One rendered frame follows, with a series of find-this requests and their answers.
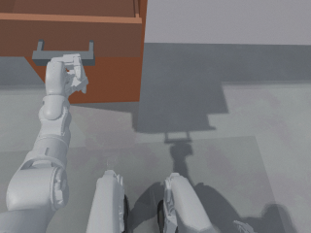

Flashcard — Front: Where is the handle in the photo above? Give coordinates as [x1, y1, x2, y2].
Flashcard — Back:
[32, 39, 95, 66]

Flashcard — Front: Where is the robot right hand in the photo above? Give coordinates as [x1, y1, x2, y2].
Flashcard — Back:
[233, 220, 258, 233]

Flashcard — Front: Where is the cabinet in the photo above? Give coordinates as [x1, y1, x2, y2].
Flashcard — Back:
[24, 0, 148, 104]

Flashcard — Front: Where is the robot left hand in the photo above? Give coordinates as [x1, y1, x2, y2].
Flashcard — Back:
[45, 53, 88, 99]

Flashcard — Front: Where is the robot right shin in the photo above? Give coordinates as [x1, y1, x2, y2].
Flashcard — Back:
[163, 173, 188, 233]

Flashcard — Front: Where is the right robot thigh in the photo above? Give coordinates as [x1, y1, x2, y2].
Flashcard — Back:
[163, 175, 216, 233]

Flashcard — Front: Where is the robot left forearm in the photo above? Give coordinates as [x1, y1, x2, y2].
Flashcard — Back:
[6, 94, 72, 210]

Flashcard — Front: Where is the left robot upper arm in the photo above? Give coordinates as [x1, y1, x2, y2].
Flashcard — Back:
[0, 166, 70, 233]

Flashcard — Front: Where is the drawer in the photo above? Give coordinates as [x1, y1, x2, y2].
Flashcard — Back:
[0, 0, 142, 57]

